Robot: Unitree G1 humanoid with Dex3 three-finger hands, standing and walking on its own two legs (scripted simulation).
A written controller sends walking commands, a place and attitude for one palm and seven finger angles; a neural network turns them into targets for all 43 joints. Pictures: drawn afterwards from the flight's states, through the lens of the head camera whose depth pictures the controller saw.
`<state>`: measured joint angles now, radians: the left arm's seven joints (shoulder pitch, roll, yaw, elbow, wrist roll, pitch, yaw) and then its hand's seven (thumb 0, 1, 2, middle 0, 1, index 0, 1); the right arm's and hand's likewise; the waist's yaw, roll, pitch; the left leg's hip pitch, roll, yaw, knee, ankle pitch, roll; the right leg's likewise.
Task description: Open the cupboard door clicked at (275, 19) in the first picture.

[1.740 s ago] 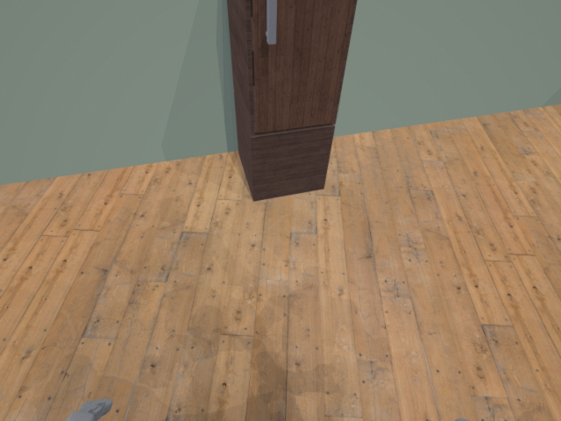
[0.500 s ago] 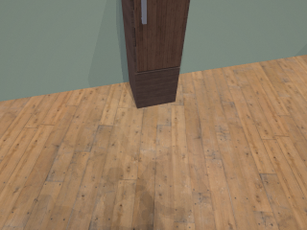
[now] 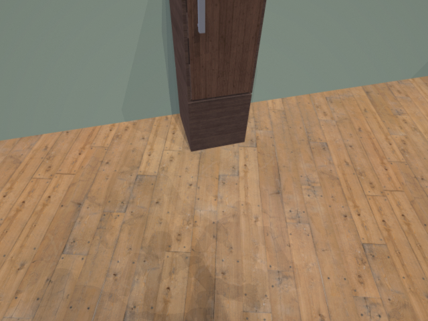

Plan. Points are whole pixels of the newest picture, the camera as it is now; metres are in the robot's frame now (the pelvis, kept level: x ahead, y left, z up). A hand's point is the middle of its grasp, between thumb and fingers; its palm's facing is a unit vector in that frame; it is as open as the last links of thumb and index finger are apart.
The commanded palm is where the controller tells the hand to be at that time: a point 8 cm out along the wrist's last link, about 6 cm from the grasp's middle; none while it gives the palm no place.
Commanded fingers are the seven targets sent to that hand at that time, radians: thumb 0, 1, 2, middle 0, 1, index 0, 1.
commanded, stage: walk to a spot facing it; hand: left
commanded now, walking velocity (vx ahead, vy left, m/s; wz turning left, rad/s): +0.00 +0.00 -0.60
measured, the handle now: (200, 12) +1.21 +0.13 +0.09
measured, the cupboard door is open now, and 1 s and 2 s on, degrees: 0 0 0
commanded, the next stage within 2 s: none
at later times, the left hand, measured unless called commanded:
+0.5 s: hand out of the picture +0.04 +0.17 -0.17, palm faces -0.13 -0.96 -0.24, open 7.4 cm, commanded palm none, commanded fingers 0.00 0.90 0.90 -0.20 -0.30 -0.20 -0.30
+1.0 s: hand (134, 281) +0.24 +0.21 -0.20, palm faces -0.37 -0.91 -0.18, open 7.4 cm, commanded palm none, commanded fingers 0.00 0.90 0.90 -0.20 -0.30 -0.20 -0.30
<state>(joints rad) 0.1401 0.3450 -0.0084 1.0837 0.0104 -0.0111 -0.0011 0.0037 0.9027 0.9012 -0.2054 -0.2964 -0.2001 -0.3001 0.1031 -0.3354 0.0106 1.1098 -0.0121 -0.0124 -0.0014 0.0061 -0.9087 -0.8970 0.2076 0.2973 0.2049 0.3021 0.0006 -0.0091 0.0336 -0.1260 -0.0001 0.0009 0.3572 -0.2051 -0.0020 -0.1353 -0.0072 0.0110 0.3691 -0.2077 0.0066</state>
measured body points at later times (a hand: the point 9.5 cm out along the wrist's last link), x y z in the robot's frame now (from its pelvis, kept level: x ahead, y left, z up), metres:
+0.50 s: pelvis +0.00 -0.03 -0.01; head +0.01 -0.05 +0.43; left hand +0.04 +0.22 -0.15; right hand +0.02 -0.29 -0.17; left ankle +0.01 +0.11 -0.68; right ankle -0.02 -0.11 -0.75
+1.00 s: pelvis +0.17 +0.02 -0.01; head +0.19 +0.05 +0.43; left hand +0.26 +0.26 -0.18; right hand +0.18 -0.24 -0.12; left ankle +0.24 +0.08 -0.75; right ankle +0.03 -0.07 -0.66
